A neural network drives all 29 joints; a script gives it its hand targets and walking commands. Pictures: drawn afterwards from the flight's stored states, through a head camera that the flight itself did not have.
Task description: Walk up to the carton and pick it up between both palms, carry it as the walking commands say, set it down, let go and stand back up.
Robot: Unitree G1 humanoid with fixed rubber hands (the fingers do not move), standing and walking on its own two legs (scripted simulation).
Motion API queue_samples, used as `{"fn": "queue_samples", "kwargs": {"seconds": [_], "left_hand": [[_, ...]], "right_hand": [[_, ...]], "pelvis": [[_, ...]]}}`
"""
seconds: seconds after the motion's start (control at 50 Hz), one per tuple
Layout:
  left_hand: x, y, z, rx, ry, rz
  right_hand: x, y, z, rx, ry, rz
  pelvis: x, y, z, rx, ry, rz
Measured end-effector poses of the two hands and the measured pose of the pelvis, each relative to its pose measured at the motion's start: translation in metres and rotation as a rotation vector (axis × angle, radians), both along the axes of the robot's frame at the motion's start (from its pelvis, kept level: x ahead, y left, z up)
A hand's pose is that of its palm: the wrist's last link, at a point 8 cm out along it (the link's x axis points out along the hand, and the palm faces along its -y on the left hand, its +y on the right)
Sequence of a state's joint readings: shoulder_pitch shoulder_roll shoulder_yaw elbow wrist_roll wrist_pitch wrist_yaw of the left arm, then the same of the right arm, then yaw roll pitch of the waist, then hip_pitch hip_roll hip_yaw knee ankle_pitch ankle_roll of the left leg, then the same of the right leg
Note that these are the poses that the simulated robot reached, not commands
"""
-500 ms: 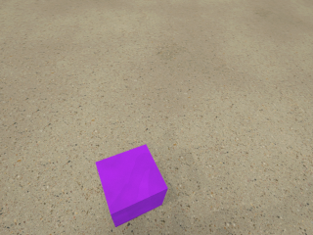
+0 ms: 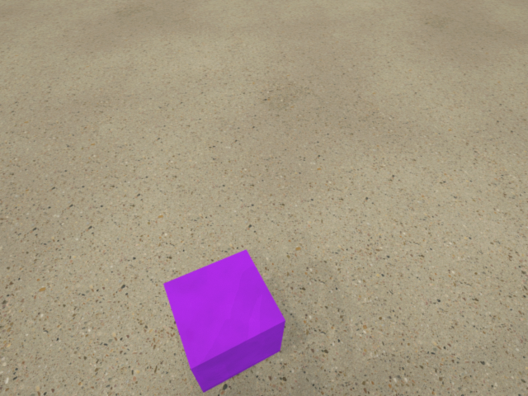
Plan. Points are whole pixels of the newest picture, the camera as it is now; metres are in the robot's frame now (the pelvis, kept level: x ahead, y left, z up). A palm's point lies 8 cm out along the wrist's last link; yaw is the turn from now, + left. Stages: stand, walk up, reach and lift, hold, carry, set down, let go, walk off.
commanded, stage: walk up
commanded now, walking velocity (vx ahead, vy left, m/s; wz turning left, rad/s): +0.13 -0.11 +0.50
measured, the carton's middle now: (225, 319) +0.49 +0.12 -0.63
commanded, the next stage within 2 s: stand in 1.92 s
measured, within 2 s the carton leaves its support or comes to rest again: neither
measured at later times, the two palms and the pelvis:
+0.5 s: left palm out of the picture -0.04 +0.17 -0.14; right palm (410, 329) +0.27 -0.27 -0.12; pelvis +0.06 -0.06 -0.01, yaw +16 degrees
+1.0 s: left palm out of the picture -0.01 +0.25 -0.12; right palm (384, 337) +0.26 -0.22 -0.14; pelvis +0.07 -0.02 -0.01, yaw +22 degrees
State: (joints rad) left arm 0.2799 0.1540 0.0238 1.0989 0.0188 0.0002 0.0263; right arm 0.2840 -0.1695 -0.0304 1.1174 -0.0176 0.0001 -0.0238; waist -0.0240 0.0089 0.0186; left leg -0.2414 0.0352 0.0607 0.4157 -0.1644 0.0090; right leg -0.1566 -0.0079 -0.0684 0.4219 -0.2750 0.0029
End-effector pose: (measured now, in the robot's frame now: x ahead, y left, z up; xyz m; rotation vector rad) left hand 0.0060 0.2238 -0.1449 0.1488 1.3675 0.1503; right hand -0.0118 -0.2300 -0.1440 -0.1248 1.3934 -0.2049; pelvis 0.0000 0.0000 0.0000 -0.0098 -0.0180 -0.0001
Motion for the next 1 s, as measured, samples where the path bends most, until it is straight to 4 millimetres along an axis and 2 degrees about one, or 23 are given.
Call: {"fn": "queue_samples", "kwargs": {"seconds": [0.06,0.12,0.16,0.2,0.26,0.3,0.36,0.4,0.46,0.52,0.56,0.6,0.64,0.72,0.76,0.8,0.9,1.0], "left_hand": [[0.009,0.007,0.0,0.022,-0.027,-0.001],[0.027,0.011,0.006,0.052,-0.096,0.003],[0.038,0.009,0.011,0.07,-0.14,0.011],[0.044,0.005,0.013,0.092,-0.172,0.032],[0.029,-0.007,0.011,0.12,-0.169,0.096],[0.009,-0.017,0.013,0.117,-0.126,0.144],[-0.019,-0.032,0.016,0.105,-0.062,0.212],[-0.03,-0.042,0.016,0.091,-0.029,0.252],[-0.038,-0.054,0.01,0.063,0.008,0.306],[-0.044,-0.06,-0.003,0.033,0.039,0.356],[-0.045,-0.059,-0.017,0.017,0.056,0.376],[-0.038,-0.055,-0.022,0.018,0.061,0.371],[-0.024,-0.049,-0.019,0.035,0.044,0.359],[0.007,-0.031,-0.007,0.102,-0.021,0.335],[0.013,-0.023,-0.003,0.149,-0.051,0.338],[0.008,-0.017,0.005,0.178,-0.054,0.359],[-0.008,0.002,0.026,0.203,-0.033,0.384],[-0.017,0.028,0.022,0.183,-0.042,0.388]], "right_hand": [[-0.011,-0.018,0.003,-0.037,0.026,-0.009],[-0.014,-0.044,0.009,-0.072,0.05,0.013],[-0.007,-0.062,0.011,-0.085,0.053,0.039],[0.009,-0.079,0.009,-0.09,0.043,0.073],[0.051,-0.099,0.005,-0.095,-0.013,0.146],[0.092,-0.101,0.011,-0.088,-0.085,0.199],[0.159,-0.094,0.023,-0.068,-0.197,0.285],[0.199,-0.084,0.028,-0.058,-0.254,0.34],[0.249,-0.059,0.03,-0.035,-0.311,0.415],[0.289,-0.026,0.028,-0.007,-0.364,0.482],[0.308,-0.008,0.023,-0.005,-0.403,0.511],[0.312,0.002,0.019,0.0,-0.404,0.519],[0.307,0.004,0.014,0.009,-0.376,0.512],[0.289,-0.003,-0.001,0.035,-0.295,0.483],[0.281,-0.01,-0.011,0.047,-0.259,0.485],[0.277,-0.013,-0.014,0.047,-0.226,0.488],[0.275,-0.01,-0.001,0.049,-0.213,0.494],[0.271,0.007,0.008,0.033,-0.217,0.508]], "pelvis": [[-0.002,-0.007,-0.002,-0.012,0.02,0.042],[-0.001,-0.018,-0.002,-0.025,0.032,0.084],[0.001,-0.028,-0.002,-0.033,0.035,0.112],[0.005,-0.04,-0.005,-0.027,0.034,0.139],[0.013,-0.056,-0.01,-0.01,0.027,0.17],[0.021,-0.061,-0.006,-0.003,0.024,0.187],[0.035,-0.064,0.001,0.013,0.026,0.208],[0.043,-0.063,0.002,0.017,0.027,0.226],[0.051,-0.06,-0.002,0.011,0.028,0.26],[0.062,-0.054,-0.01,-0.003,0.027,0.282],[0.069,-0.049,-0.021,-0.011,0.025,0.289],[0.07,-0.049,-0.024,0.0,0.023,0.293],[0.071,-0.05,-0.022,0.005,0.019,0.301],[0.072,-0.054,-0.02,0.017,0.012,0.323],[0.074,-0.057,-0.024,0.029,0.012,0.338],[0.073,-0.056,-0.022,0.031,0.01,0.352],[0.072,-0.042,-0.008,0.049,0.025,0.355],[0.065,-0.019,-0.007,0.042,0.035,0.378]]}}
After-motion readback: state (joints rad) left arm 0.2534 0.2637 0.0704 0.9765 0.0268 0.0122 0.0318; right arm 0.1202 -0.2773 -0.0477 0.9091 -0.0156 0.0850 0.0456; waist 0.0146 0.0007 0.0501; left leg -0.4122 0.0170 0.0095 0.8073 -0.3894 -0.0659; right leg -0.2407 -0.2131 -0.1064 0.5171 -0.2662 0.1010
